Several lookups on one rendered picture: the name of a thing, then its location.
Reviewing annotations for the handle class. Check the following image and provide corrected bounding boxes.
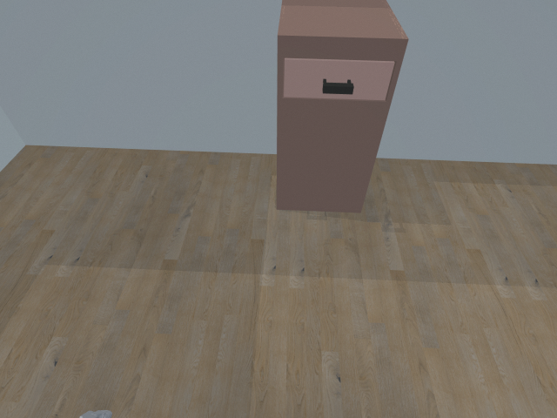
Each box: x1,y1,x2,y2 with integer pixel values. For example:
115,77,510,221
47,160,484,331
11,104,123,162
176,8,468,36
323,79,354,94

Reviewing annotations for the cabinet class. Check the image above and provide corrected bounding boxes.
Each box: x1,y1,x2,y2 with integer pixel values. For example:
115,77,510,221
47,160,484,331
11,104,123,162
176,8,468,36
277,0,408,213

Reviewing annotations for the drawer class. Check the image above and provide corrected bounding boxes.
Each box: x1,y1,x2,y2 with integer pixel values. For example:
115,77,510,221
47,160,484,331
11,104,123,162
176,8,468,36
284,58,395,100

